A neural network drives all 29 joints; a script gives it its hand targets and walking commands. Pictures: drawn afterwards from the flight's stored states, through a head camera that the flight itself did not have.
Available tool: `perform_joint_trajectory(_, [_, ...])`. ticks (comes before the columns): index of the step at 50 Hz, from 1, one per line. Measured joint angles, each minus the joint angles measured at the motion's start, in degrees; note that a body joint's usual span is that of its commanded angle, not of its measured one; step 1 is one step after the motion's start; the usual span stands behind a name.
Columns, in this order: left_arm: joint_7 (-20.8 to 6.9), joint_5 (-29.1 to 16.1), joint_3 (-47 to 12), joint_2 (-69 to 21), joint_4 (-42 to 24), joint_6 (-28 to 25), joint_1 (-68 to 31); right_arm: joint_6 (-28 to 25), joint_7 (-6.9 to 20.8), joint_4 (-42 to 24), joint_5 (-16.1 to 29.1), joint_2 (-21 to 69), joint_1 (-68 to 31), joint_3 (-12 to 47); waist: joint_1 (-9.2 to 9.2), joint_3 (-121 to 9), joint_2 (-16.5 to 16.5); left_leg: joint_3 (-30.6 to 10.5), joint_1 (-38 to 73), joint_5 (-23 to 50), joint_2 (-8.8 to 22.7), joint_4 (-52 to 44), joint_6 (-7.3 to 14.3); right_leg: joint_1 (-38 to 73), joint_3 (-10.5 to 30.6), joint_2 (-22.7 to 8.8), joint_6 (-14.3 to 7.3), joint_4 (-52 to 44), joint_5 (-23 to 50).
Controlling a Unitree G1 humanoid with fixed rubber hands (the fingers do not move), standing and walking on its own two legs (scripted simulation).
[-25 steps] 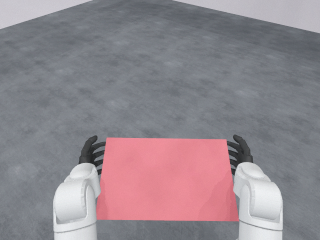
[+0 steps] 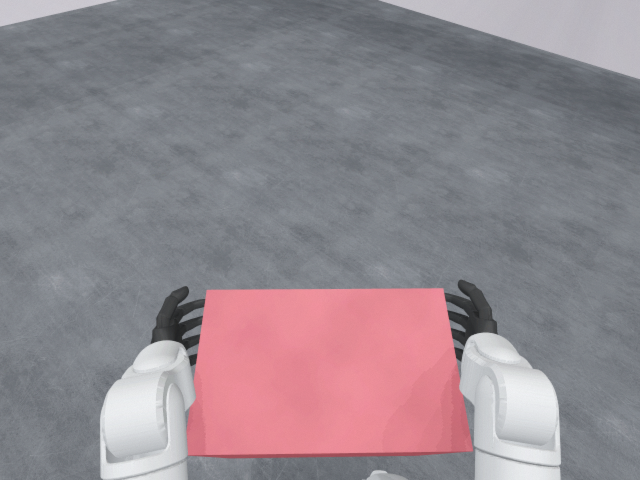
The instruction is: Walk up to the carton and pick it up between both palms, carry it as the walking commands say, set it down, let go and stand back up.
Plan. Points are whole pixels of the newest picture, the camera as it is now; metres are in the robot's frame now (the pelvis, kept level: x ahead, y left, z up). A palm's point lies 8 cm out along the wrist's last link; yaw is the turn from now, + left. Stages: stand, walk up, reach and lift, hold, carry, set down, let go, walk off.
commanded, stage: carry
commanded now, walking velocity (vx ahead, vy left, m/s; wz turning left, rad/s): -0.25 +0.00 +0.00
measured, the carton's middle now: (324, 383) +0.26 +0.01 -0.02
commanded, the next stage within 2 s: none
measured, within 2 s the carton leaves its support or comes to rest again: neither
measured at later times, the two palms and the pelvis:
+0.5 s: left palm out of the picture +0.10 +0.13 +0.09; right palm out of the picture +0.08 -0.21 +0.08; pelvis -0.18 -0.01 +0.00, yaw -2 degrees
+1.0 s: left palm out of the picture -0.09 +0.15 +0.08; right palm out of the picture -0.10 -0.19 +0.06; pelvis -0.36 +0.00 -0.01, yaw -3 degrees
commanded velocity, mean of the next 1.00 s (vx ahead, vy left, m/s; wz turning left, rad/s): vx -0.25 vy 0.00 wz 0.00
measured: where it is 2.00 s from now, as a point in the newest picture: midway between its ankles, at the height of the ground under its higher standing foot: outside the picture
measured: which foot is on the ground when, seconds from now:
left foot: down 0.00-0.24, up 0.26-0.60, down 0.62-0.96, up 0.98-1.00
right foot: up 0.00-0.20, down 0.22-0.62, up 0.64-0.94, down 0.96-1.00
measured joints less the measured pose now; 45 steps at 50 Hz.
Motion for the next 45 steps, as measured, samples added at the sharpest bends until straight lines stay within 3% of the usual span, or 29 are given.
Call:
perform_joint_trajectory(2, [0.7,-0.2,-0.5,0.0,-0.3,0.2,-0.6,-0.2,1.0,-0.2,-0.6,0.0,-0.4,-0.7,0.72,0.1,0.2,-0.4,-1.1,1.4,0.6,-0.3,-0.1,0.2,0.2,0.9,0.9,6.6,-0.8])
perform_joint_trajectory(5, [1.1,-0.2,-0.9,0.0,-0.7,0.1,-2.0,-0.6,1.9,-0.7,-1.3,0.2,-1.5,-1.7,1.42,-0.2,0.5,-0.3,-3.5,3.3,1.3,-0.2,-0.2,3.9,-0.1,1.3,1.5,4.1,-3.0])
perform_joint_trajectory(9, [0.8,-0.2,-0.7,0.3,-0.5,-0.1,-3.1,-0.6,2.2,-1.1,-2.0,0.2,-2.2,-1.7,1.09,-1.1,1.7,0.4,-7.1,5.9,1.8,0.0,-0.6,12.1,-0.5,1.4,0.2,-12.1,-4.0])
perform_joint_trajectory(11, [0.5,-0.1,-0.5,0.0,0.0,-0.2,-3.3,-0.6,2.2,-1.3,-2.3,0.2,-1.8,-1.5,0.89,-1.5,2.3,1.0,-8.9,6.9,1.9,0.7,-1.1,17.5,-1.0,1.1,-0.8,-24.8,1.8])
perform_joint_trajectory(12, [0.5,0.0,-0.7,-0.4,0.7,-0.6,-3.1,-0.7,2.2,-1.1,-2.3,-0.2,-1.5,-1.7,0.83,-1.3,3.8,0.8,-9.7,7.1,2.7,1.6,-1.5,17.8,-1.3,1.9,-2.5,-27.1,5.0])
perform_joint_trajectory(15, [0.6,-0.3,-2.2,-0.1,2.7,-1.1,-1.6,-0.1,1.3,-1.3,-1.2,-0.4,1.0,-2.1,-0.34,-0.5,3.0,-0.4,-13.7,-7.8,0.5,14.5,-2.4,16.2,-0.7,0.7,-4.8,-26.7,7.7])
perform_joint_trajectory(18, [-0.6,0.2,-1.8,-0.1,2.4,-1.3,-0.9,0.3,-0.5,-2.2,0.6,-0.1,1.8,-1.7,-1.48,0.5,2.3,-1.8,-15.9,-9.4,-1.1,29.0,-2.8,15.4,0.2,-0.5,-4.8,-27.9,10.0])
perform_joint_trajectory(21, [-1.8,0.8,-0.8,-0.1,1.4,-1.5,-1.7,0.2,-1.3,-3.3,1.2,-0.1,0.9,-1.1,-2.00,0.9,2.1,-1.9,-14.3,-10.3,-1.0,32.9,-3.7,13.4,0.7,-1.0,-4.7,-27.9,12.0])
perform_joint_trajectory(24, [-2.4,1.2,-0.3,-0.2,1.1,-1.7,-2.7,0.4,-1.4,-3.7,0.9,-0.1,-0.4,-1.1,-2.13,0.3,1.8,-1.3,-10.4,-12.5,-0.7,28.1,-4.0,11.0,0.6,-1.5,-4.6,-27.8,13.9])
perform_joint_trajectory(28, [-2.0,1.7,-0.5,-0.3,1.2,-1.4,-3.4,0.4,-1.0,-2.9,0.6,0.0,-1.5,-1.8,-1.75,-0.7,0.7,0.1,-3.6,-12.9,-1.2,14.6,-3.1,7.8,0.0,-2.4,-4.0,-28.4,16.8])
perform_joint_trajectory(30, [-1.8,1.9,-0.6,-0.2,0.9,-1.2,-3.1,0.4,-0.7,-2.3,0.5,0.1,-1.8,-2.0,-1.61,-0.9,0.4,1.1,1.4,-8.2,-1.2,3.1,-2.6,6.5,-0.6,-2.5,-3.3,-28.6,18.3])
perform_joint_trajectory(32, [-1.8,1.7,-0.3,0.2,1.2,-1.1,-2.5,-0.1,-0.6,-1.1,0.4,0.2,-1.5,-1.3,-1.53,-0.5,-1.2,1.1,1.9,-2.4,-2.1,-0.6,-1.6,4.9,-0.5,-3.3,-2.2,-26.4,15.6])
perform_joint_trajectory(35, [-0.8,0.6,0.2,0.0,0.6,-0.3,-0.4,0.2,-0.6,-0.1,0.3,0.0,-0.3,0.0,-0.63,0.1,-0.2,0.2,0.5,-0.7,-0.5,0.3,-0.1,0.8,-0.1,-0.9,-0.4,-8.3,1.5])
perform_joint_trajectory(37, [0.2,0.0,-0.3,0.0,-0.1,0.1,-0.1,0.1,0.3,-0.2,-0.1,0.0,0.0,-0.3,0.16,0.3,0.0,-0.3,-0.2,0.5,0.4,-0.2,-0.1,-0.7,0.2,0.4,0.4,3.0,0.2])
perform_joint_trajectory(39, [0.9,-0.1,-0.8,0.0,-0.5,0.3,-0.9,-0.2,1.3,-0.5,-0.7,0.1,-0.6,-1.1,0.90,0.3,0.2,-0.6,-1.4,1.9,0.9,-0.3,-0.1,0.0,0.2,1.0,1.2,7.6,-0.6])
perform_joint_trajectory(42, [1.3,-0.2,-1.2,0.1,-0.9,0.2,-2.3,-0.5,2.1,-1.0,-1.4,0.2,-1.7,-2.0,1.52,-0.2,0.5,-0.4,-4.1,3.6,1.4,0.1,-0.3,4.2,-0.2,1.2,1.5,3.0,-2.9])
perform_joint_trajectory(45, [1.0,-0.2,-1.0,0.4,-0.6,0.2,-3.1,-0.5,2.3,-1.1,-1.9,0.3,-2.3,-1.9,1.24,-1.0,1.3,0.2,-6.8,5.4,1.7,0.4,-0.5,10.3,-0.4,1.3,0.5,-8.9,-4.1])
